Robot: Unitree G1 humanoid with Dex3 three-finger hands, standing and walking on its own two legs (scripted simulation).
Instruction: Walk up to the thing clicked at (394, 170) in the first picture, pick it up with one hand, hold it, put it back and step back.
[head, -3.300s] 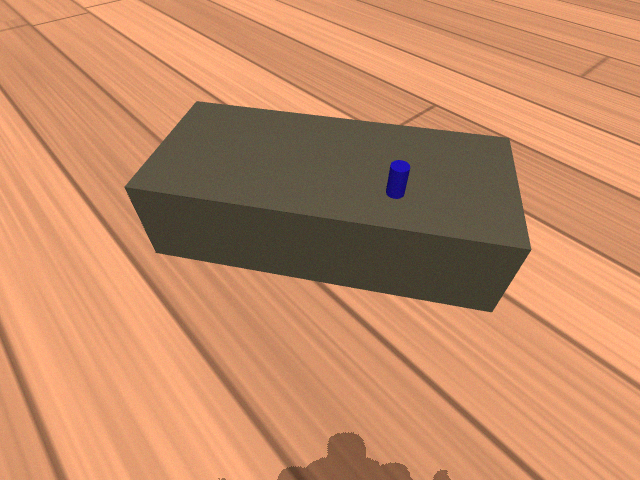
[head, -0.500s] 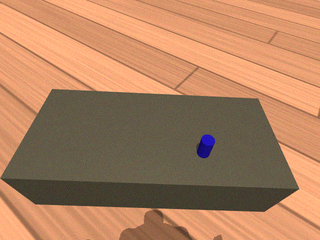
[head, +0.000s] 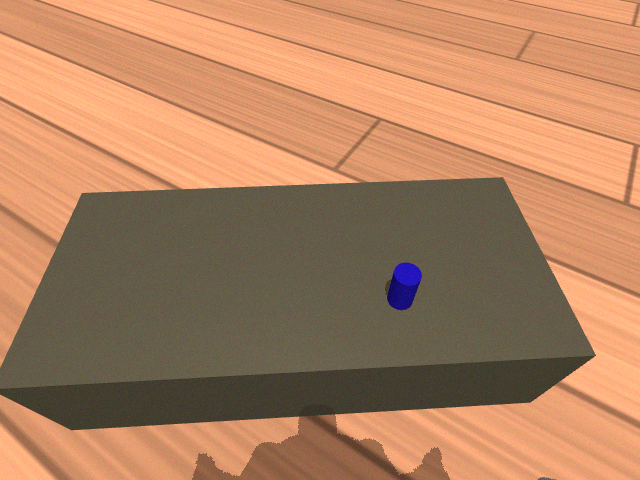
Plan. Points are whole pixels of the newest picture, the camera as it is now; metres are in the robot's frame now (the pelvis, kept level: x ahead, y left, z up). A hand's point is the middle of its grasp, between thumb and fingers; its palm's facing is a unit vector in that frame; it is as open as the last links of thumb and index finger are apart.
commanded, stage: walk up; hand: right
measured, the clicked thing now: (403, 287) +0.57 -0.22 -0.34
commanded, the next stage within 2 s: stand in 1.50 s
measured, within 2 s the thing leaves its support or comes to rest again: neither
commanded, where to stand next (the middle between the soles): +0.09 -0.02 m, yaw +2 degrees
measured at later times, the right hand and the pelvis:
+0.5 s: hand out of the picture +0.08 -0.28 -0.13, palm faces -0.03 +0.92 -0.40, open 7.4 cm; pelvis +0.02 -0.02 +0.02, yaw +0 degrees
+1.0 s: hand out of the picture +0.12 -0.26 -0.13, palm faces -0.02 +0.93 -0.37, open 7.4 cm; pelvis +0.03 -0.01 +0.02, yaw +0 degrees
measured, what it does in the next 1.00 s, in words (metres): stands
